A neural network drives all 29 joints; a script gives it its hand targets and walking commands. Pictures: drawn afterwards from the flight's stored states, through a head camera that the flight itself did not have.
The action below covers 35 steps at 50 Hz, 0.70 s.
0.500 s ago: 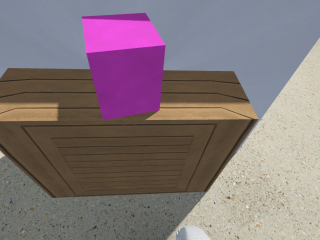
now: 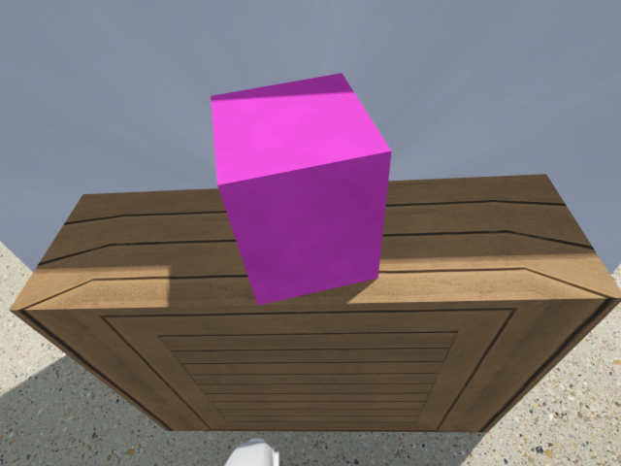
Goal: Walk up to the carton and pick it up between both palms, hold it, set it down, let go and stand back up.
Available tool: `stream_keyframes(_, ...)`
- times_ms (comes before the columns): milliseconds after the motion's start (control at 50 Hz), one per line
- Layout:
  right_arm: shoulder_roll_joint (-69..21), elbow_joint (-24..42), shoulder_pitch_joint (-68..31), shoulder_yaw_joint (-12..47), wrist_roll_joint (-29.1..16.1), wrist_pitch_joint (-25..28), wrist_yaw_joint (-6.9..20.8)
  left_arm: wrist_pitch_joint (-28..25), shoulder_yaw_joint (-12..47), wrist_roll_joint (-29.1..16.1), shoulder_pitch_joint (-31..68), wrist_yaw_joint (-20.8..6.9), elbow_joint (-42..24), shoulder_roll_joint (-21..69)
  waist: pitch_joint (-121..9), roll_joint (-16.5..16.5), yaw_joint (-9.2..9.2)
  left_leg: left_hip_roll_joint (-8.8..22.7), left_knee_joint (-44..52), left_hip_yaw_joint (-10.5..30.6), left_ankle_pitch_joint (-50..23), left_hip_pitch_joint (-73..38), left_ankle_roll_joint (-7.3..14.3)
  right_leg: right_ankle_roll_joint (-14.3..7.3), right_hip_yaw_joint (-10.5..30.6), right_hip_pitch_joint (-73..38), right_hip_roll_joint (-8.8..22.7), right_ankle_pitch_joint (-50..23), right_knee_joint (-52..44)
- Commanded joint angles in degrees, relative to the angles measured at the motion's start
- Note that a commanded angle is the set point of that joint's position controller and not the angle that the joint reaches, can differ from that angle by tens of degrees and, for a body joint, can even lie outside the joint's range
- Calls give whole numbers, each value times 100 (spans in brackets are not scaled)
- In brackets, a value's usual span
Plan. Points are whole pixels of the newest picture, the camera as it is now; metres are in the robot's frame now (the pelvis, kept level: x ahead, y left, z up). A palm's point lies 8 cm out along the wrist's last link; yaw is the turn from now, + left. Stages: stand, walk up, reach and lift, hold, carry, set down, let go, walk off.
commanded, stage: walk up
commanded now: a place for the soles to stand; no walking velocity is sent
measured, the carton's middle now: (298, 192) +0.49 +0.02 +0.09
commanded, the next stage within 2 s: none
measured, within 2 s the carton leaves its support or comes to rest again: neither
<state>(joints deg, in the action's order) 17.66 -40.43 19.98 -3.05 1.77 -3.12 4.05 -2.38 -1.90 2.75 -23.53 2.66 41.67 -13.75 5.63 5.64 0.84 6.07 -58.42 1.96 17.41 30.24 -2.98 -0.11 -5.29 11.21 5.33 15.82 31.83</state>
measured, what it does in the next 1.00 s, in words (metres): steps on the spot: left foot, then right foot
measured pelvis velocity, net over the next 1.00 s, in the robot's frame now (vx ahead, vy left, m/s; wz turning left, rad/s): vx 0.06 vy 0.06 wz -0.03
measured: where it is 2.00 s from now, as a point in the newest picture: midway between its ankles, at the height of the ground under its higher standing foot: outside the picture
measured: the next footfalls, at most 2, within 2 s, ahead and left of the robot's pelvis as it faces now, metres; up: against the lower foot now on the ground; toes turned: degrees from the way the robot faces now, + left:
left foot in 0.10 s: +0.16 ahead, +0.19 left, +0.00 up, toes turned +0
right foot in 0.42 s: +0.07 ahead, -0.06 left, +0.00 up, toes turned -3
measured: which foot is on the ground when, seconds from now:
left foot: up 0.00-0.08, down 0.10-1.00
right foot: down 0.00-0.12, up 0.14-0.40, down 0.42-1.00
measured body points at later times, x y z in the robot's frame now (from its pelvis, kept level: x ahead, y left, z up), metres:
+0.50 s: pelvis +0.03 +0.06 -0.01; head +0.05 +0.06 +0.44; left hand +0.12 +0.33 -0.13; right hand +0.14 -0.21 -0.12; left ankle +0.12 +0.19 -0.73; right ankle +0.03 -0.06 -0.73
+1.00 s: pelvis +0.06 +0.06 +0.00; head +0.06 +0.07 +0.45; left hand +0.14 +0.31 -0.13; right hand +0.12 -0.22 -0.11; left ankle +0.12 +0.19 -0.73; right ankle +0.03 -0.06 -0.73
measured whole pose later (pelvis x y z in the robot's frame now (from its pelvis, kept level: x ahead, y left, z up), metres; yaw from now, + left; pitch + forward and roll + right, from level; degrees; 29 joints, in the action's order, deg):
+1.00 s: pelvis +0.06 +0.06 +0.00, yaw -2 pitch -1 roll +0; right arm 15.9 -39.0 20.4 -1.0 1.2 -0.5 0.1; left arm 1.7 -0.2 0.7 -18.2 -2.2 41.9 -15.9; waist 1.6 -1.0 -0.1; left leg 3.4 -33.7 -1.6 12.7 20.1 -0.9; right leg -0.5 -1.7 12.3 0.4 20.9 34.1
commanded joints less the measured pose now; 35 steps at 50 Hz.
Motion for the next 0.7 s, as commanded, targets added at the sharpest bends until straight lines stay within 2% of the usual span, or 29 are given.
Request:
stream_keyframes(0, 213, 338, 328, -75, -88, 288, -171, -91, -304, -164, 382, -141, -686, -1241, -201, -1989, -52, -167, 1853, -491, -836, -1362, 88, -956, 258, 918, 679, -1460, -394)
stream_keyframes(20, 313, 230, 567, -138, -75, 330, -222, -32, -274, -189, 466, -169, -733, -1262, -449, -1668, -212, -314, 2347, -654, -1366, -1969, 165, -851, 202, 1016, 687, -1517, 69)
stream_keyframes(40, 483, 152, 794, -205, -50, 382, -275, 24, -199, -224, 401, -196, -765, -1148, -696, -1155, -301, -472, 2706, -662, -1712, -2530, 241, -660, 172, 1131, 563, -1283, 614)
stream_keyframes(60, 680, 132, 819, -250, -29, 426, -327, 79, -99, -238, 98, -217, -761, -918, -910, -405, -270, -399, 2982, -453, -1917, -2829, 294, -449, 61, 1183, 308, -646, 1194)
stream_keyframes(80, 1018, 243, 743, -306, 4, 443, -371, 129, 33, -265, -202, -240, -826, -580, -1100, 566, -254, 427, 3089, 508, -2101, -2963, 595, -166, -124, 1559, -24, 879, 1878)
stream_keyframes(100, 1247, 434, 505, -323, -25, 393, -413, 251, 70, -265, -460, -191, -893, -428, -1071, 991, -167, 1320, 3464, 1922, -1687, -2262, 1096, 49, 199, 1518, -255, 2453, 2415)
stream_keyframes(120, 1363, 519, 177, -361, -169, 306, -457, 426, -46, -227, -417, -106, -810, -753, -997, 769, -210, 1633, 3917, 2278, -220, -1438, 1635, 84, 531, 1133, -118, 2509, 2827)
stream_keyframes(140, 1277, 577, -164, -322, -236, 255, -480, 504, -109, -194, -141, -83, -772, -950, -575, 796, -220, 1511, 4213, 2318, 562, -1022, 1705, 133, 616, 1233, -77, 2250, 2919)
stream_keyframes(160, 1068, 561, -293, -239, -228, 232, -491, 491, -148, -223, 32, -86, -752, -1034, -327, 791, -244, 1195, 4174, 1894, 340, -985, 1604, 141, 707, 1358, -99, 2007, 2823)
stream_keyframes(200, 893, 578, -307, -151, -79, 236, -515, 434, -134, -249, -101, -92, -570, -953, -453, 873, -189, 913, 3800, 1245, -461, -1128, 1363, 100, 744, 1226, -90, 1783, 2466)
stream_keyframes(220, 860, 569, -345, -145, -42, 237, -515, 416, -128, -235, -196, -100, -518, -923, -574, 888, -155, 895, 3706, 1173, -533, -1238, 1329, 103, 662, 1134, -116, 1743, 2304)
stream_keyframes(280, 806, 624, -341, -145, 0, 227, -535, 403, -146, -188, -84, -130, -476, -901, -744, 789, -222, 996, 3539, 1283, -662, -1555, 1421, 135, 541, 1103, -198, 1639, 1691)
stream_keyframes(320, 832, 675, -367, -152, -2, 225, -549, 391, -175, -160, 26, -164, -489, -876, -727, 656, -203, 990, 3401, 1159, -843, -1374, 1382, 93, 470, 803, -294, 1157, 1136)
stream_keyframes(340, 873, 704, -471, -152, -16, 218, -549, 372, -187, -151, -20, -189, -490, -857, -745, 553, -110, 963, 3313, 1050, -774, -1155, 1312, 42, 419, 495, -353, 723, 733)
stream_keyframes(380, 884, 765, -641, -126, -88, 201, -516, 308, -228, -146, -169, -249, -485, -889, -745, 275, 104, 758, 3127, 707, -267, -643, 974, -160, 470, -180, -431, -142, -302)
stream_keyframes(400, 725, 838, -596, -59, -140, 218, -484, 272, -274, -119, -84, -270, -517, -1043, -764, -170, 119, 560, 2871, 430, 128, -374, 731, -357, 1007, -321, -91, -59, -572)
stream_keyframes(420, 461, 906, -424, 21, -209, 241, -452, 252, -336, -116, 146, -293, -545, -1292, -749, -903, 14, 38, 2249, -90, 616, -294, 439, -656, 1934, -56, 565, 572, -1003)
stream_keyframes(440, 337, 777, -409, -7, -257, 212, -467, 272, -328, -300, 649, -298, -589, -1458, -492, -1226, -101, -505, 1830, -538, 862, -1160, 298, -964, 2125, 1296, 819, 1683, -1385)
stream_keyframes(460, 381, 694, -294, -27, -188, 200, -458, 272, -281, -321, 1094, -309, -635, -1323, -208, -1279, -306, -408, 1752, -335, 512, -1785, 354, -944, 1927, 2041, 773, 2062, -1437)
stream_keyframes(480, 518, 682, -283, -51, -194, 242, -439, 265, -193, -332, 1221, -333, -674, -1116, -67, -1179, -350, -338, 2200, -259, 206, -1761, 398, -725, 1510, 1935, 488, 1772, -1325)
stream_keyframes(500, 612, 680, -354, -58, -221, 306, -433, 259, -152, -311, 1109, -342, -678, -1024, -76, -1062, -270, -257, 2484, -243, -222, -1564, 429, -545, 1199, 1566, 253, 1053, -1095)
stream_keyframes(520, 644, 675, -372, -51, -195, 370, -439, 246, -122, -307, 966, -345, -660, -1019, -189, -1051, -214, -179, 2607, -182, -681, -1523, 456, -442, 1066, 1257, 208, 262, -851)
stream_keyframes(540, 648, 694, -369, -43, -149, 416, -455, 240, -107, -321, 829, -361, -617, -1051, -389, -1063, -174, -95, 2695, -68, -871, -1591, 476, -401, 1014, 1060, 191, -151, -669)
stream_keyframes(560, 651, 714, -369, -28, -113, 442, -468, 247, -98, -343, 734, -384, -566, -1068, -545, -1035, -130, 7, 2818, 113, -764, -1613, 503, -378, 963, 912, 152, -101, -547)
stream_keyframes(600, 744, 687, -342, -46, -113, 432, -473, 299, -101, -332, 619, -410, -561, -996, -464, -958, -30, 173, 3156, 476, 25, -1227, 568, -340, 919, 694, -14, 539, -540)
stream_keyframes(640, 775, 652, -353, -60, -150, 401, -459, 316, -101, -295, 577, -400, -536, -986, -165, -777, -1, 139, 3327, 472, 322, -964, 548, -334, 966, 693, -24, 688, -595)
stream_keyframes(680, 752, 641, -261, -40, -134, 405, -454, 288, -107, -295, 556, -397, -513, -1047, -193, -680, -24, 79, 3303, 382, 117, -1049, 520, -337, 984, 677, 12, 550, -609)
